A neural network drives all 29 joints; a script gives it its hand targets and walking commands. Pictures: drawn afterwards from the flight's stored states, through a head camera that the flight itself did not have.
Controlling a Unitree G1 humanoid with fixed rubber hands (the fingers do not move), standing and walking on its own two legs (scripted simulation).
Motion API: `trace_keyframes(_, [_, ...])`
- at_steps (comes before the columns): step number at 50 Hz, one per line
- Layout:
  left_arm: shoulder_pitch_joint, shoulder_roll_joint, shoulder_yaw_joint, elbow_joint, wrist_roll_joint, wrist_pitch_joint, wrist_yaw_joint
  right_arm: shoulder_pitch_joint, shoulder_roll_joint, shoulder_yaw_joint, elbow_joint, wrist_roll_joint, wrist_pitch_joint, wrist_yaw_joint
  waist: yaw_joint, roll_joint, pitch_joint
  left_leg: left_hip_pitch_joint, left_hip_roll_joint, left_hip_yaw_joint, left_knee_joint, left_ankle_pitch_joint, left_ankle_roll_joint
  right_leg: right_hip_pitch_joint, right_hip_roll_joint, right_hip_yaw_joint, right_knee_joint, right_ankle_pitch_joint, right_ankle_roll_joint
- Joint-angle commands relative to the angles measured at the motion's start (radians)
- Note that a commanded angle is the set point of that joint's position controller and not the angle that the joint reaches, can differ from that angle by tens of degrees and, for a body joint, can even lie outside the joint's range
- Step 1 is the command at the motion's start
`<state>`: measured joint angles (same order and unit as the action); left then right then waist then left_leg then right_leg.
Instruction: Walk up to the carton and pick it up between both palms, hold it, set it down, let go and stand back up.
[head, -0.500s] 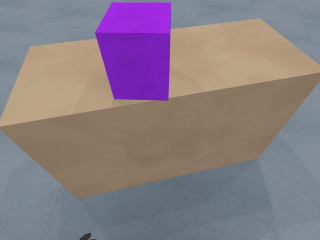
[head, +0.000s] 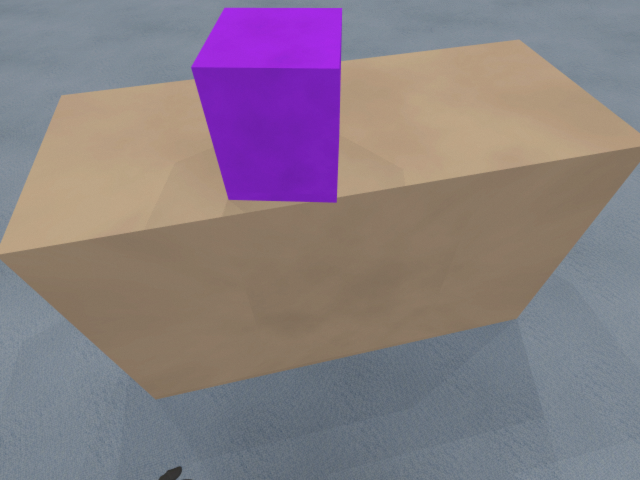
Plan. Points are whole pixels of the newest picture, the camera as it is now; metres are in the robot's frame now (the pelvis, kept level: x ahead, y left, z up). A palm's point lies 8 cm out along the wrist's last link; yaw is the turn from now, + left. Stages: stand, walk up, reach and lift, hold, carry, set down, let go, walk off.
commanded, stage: stand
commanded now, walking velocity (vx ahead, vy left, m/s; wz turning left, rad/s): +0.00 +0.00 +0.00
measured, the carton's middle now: (282, 108) +0.66 +0.08 +0.10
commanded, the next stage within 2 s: walk up in 1.80 s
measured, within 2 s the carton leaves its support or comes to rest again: neither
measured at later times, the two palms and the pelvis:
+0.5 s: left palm out of the picture +0.08 +0.25 -0.13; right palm out of the picture +0.06 -0.26 -0.13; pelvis +0.00 +0.00 +0.00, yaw +0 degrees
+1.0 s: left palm out of the picture +0.08 +0.25 -0.13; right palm out of the picture +0.06 -0.26 -0.13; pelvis +0.00 +0.00 +0.00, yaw +0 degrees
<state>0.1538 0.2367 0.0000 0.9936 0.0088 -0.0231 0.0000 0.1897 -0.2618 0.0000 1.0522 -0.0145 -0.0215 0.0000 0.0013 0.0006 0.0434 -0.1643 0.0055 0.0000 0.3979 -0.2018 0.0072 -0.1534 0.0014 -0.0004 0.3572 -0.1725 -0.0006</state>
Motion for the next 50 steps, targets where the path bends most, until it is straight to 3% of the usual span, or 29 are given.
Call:
trace_keyframes(1, [-0.041,0.271,0.059,0.014,-0.004,-0.022,0.005,-0.072,-0.253,-0.050,-0.056,0.001,-0.036,-0.012,0.011,0.063,-0.068,0.011,0.127,-0.112,-0.133,0.116,0.021,0.062,-0.131,0.091,-0.062,0.098,-0.035])
trace_keyframes(6, [-0.056,0.275,0.060,0.010,0.000,-0.023,0.007,-0.052,-0.250,-0.046,-0.053,0.000,-0.038,-0.013,-0.004,0.056,-0.095,0.028,0.125,-0.110,-0.128,0.125,0.017,0.073,-0.129,0.089,-0.057,0.112,-0.035])
trace_keyframes(11, [-0.039,0.271,0.057,0.014,-0.004,-0.024,0.004,-0.075,-0.262,-0.049,-0.058,-0.001,-0.037,-0.013,0.013,0.059,-0.084,0.023,0.128,-0.116,-0.131,0.137,0.019,0.066,-0.130,0.089,-0.064,0.101,-0.035])
trace_keyframes(17, [-0.050,0.278,0.059,0.010,-0.002,-0.022,0.006,-0.067,-0.252,-0.048,-0.049,0.001,-0.039,-0.013,0.005,0.068,-0.076,0.015,0.131,-0.117,-0.137,0.122,0.017,0.069,-0.132,0.092,-0.059,0.115,-0.038])
trace_keyframes(19, [-0.055,0.279,0.060,0.012,0.001,-0.024,0.006,-0.063,-0.249,-0.051,-0.054,0.001,-0.037,-0.013,0.000,0.040,-0.099,0.035,0.128,-0.112,-0.131,0.130,0.018,0.071,-0.131,0.086,-0.057,0.111,-0.036])
trace_keyframes(20, [-0.047,0.275,0.060,0.012,-0.002,-0.024,0.006,-0.059,-0.253,-0.049,-0.054,-0.001,-0.037,-0.013,0.003,0.066,-0.080,0.031,0.126,-0.106,-0.127,0.133,0.019,0.058,-0.130,0.095,-0.066,0.117,-0.035])
trace_keyframes(28, [-0.040,0.280,0.061,0.011,-0.001,-0.024,0.007,-0.059,-0.261,-0.050,-0.049,0.000,-0.036,-0.014,0.007,0.047,-0.087,0.036,0.130,-0.117,-0.130,0.152,0.018,0.064,-0.131,0.086,-0.053,0.125,-0.038])
trace_keyframes(31, [-0.040,0.279,0.058,0.015,-0.001,-0.025,0.007,-0.058,-0.257,-0.049,-0.049,-0.001,-0.037,-0.014,0.006,0.072,-0.065,0.019,0.129,-0.110,-0.133,0.121,0.019,0.059,-0.132,0.095,-0.069,0.105,-0.037])
trace_keyframes(34, [-0.044,0.271,0.059,0.012,0.000,-0.024,0.005,-0.052,-0.252,-0.051,-0.056,0.001,-0.038,-0.013,0.003,0.052,-0.087,0.026,0.128,-0.111,-0.132,0.136,0.017,0.071,-0.131,0.086,-0.058,0.112,-0.036])
trace_keyframes(35, [-0.040,0.267,0.056,0.018,-0.003,-0.024,0.006,-0.056,-0.261,-0.049,-0.055,-0.002,-0.038,-0.014,0.013,0.065,-0.089,0.031,0.127,-0.111,-0.131,0.142,0.018,0.077,-0.131,0.089,-0.060,0.106,-0.036])
trace_keyframes(36, [-0.044,0.276,0.059,0.015,-0.002,-0.024,0.005,-0.069,-0.264,-0.051,-0.056,-0.002,-0.038,-0.014,0.002,0.080,-0.090,0.033,0.127,-0.111,-0.137,0.137,0.016,0.069,-0.132,0.090,-0.061,0.107,-0.037])
trace_keyframes(39, [-0.035,0.264,0.056,0.012,-0.002,-0.025,0.004,-0.071,-0.254,-0.046,-0.054,-0.001,-0.038,-0.015,0.013,0.056,-0.069,0.011,0.131,-0.118,-0.134,0.127,0.018,0.075,-0.132,0.090,-0.066,0.115,-0.034])
trace_keyframes(40, [-0.052,0.279,0.060,0.012,-0.001,-0.025,0.005,-0.059,-0.249,-0.048,-0.056,0.000,-0.037,-0.014,0.001,0.056,-0.076,0.019,0.130,-0.114,-0.138,0.133,0.016,0.073,-0.134,0.088,-0.060,0.116,-0.035])
trace_keyframes(46, [-0.043,0.275,0.058,0.015,-0.002,-0.022,0.008,-0.052,-0.253,-0.046,-0.047,0.002,-0.034,-0.016,0.004,0.080,-0.073,0.024,0.129,-0.108,-0.132,0.138,0.016,0.066,-0.135,0.094,-0.067,0.118,-0.035])
trace_keyframes(49, [-0.053,0.282,0.060,0.013,0.000,-0.024,0.007,-0.067,-0.263,-0.051,-0.058,-0.002,-0.036,-0.014,0.000,0.048,-0.090,0.025,0.130,-0.116,-0.135,0.122,0.019,0.074,-0.131,0.088,-0.058,0.114,-0.035])
trace_keyframes(50, [-0.051,0.274,0.059,0.015,0.002,-0.023,0.007,-0.061,-0.262,-0.051,-0.054,-0.001,-0.037,-0.015,0.000,0.063,-0.076,0.025,0.128,-0.111,-0.137,0.120,0.014,0.063,-0.131,0.090,-0.063,0.105,-0.034])
